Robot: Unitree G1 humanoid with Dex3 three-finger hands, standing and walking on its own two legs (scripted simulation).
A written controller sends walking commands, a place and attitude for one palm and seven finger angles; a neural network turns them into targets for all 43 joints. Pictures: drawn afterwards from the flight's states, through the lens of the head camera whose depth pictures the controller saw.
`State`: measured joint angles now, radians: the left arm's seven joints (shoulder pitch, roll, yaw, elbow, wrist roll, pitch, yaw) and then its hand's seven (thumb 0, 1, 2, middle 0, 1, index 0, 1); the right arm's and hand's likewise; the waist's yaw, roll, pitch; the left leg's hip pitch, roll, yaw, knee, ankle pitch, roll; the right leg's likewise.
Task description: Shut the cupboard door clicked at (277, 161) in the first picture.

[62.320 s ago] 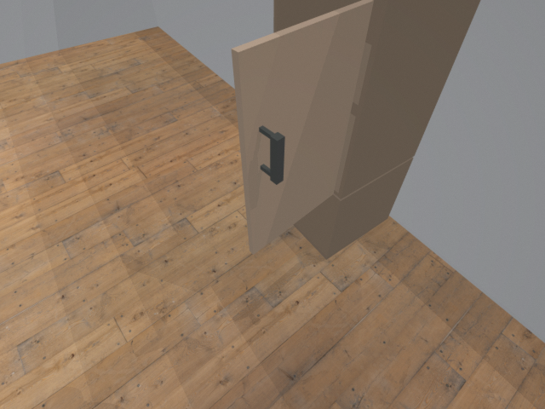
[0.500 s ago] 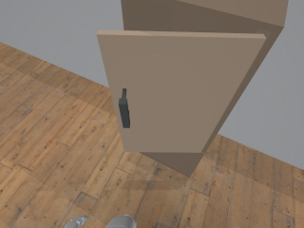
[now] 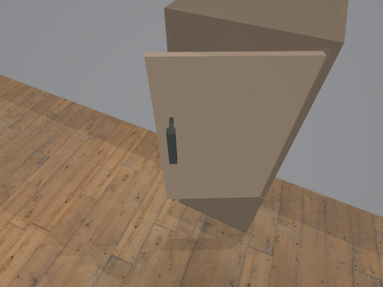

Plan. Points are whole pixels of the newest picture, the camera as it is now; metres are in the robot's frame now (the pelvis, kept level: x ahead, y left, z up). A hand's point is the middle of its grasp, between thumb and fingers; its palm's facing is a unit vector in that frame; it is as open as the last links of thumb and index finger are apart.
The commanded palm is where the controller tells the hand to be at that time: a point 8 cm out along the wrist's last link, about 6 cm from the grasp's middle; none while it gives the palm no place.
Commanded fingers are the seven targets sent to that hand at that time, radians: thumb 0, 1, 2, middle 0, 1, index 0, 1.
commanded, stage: come to a stop and stand still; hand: left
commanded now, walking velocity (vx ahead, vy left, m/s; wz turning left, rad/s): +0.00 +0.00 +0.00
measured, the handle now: (172, 141) +0.45 +0.08 +0.02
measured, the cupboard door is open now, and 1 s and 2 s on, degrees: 27 27 27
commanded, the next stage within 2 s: look again from close up in 0.42 s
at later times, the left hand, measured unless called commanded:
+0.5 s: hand out of the picture -0.04 +0.13 -0.18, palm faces +0.03 -0.99 -0.13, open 7.4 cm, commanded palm none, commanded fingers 0.00 0.90 0.90 -0.20 -0.30 -0.20 -0.30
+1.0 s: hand out of the picture +0.02 +0.18 -0.18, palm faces +0.01 -0.97 -0.23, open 7.4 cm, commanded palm none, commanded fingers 0.00 0.90 0.90 -0.20 -0.30 -0.20 -0.30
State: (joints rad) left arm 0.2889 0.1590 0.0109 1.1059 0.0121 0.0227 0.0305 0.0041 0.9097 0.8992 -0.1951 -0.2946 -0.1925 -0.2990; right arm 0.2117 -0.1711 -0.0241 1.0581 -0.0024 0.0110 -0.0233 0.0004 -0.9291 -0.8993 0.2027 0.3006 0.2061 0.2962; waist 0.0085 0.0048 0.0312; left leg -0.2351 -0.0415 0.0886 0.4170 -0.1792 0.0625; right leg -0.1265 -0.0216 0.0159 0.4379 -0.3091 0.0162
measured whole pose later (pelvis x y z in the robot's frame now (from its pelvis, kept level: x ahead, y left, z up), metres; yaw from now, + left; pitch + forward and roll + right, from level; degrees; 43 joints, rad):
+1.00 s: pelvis +0.01 -0.01 -0.01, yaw -1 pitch +0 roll +0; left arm 0.29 0.19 -0.01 1.06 0.01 -0.02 0.04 0.00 0.91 0.90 -0.20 -0.29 -0.19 -0.30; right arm 0.23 -0.18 0.00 1.05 -0.02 -0.03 -0.01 0.01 -0.92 -0.90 0.20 0.30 0.20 0.30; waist 0.01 -0.01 0.01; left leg -0.26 -0.02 0.10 0.50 -0.24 0.06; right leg -0.14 -0.01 0.02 0.51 -0.36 0.00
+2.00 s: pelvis +0.00 -0.09 -0.01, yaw +2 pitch +2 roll -2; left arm 0.28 0.16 0.06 0.98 0.03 0.06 -0.01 0.00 0.91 0.90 -0.20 -0.29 -0.19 -0.30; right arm 0.23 -0.15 -0.06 1.04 -0.05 0.01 -0.04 0.01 -0.91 -0.90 0.20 0.30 0.21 0.30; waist 0.00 0.00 0.04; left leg -0.36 0.13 0.04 0.59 -0.26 -0.04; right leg -0.33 -0.02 -0.07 0.72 -0.40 -0.01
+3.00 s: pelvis -0.01 -0.13 -0.01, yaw +3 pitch -2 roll -1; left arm 0.28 0.19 0.00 0.92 0.01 0.01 0.04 0.00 0.91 0.90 -0.20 -0.29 -0.19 -0.30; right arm 0.30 -0.17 -0.01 0.98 -0.03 0.01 0.00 0.01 -0.91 -0.90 0.20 0.30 0.20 0.30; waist 0.00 -0.01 0.01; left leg -0.28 -0.03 0.10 0.53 -0.22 0.08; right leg -0.20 -0.01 -0.08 0.54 -0.30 -0.01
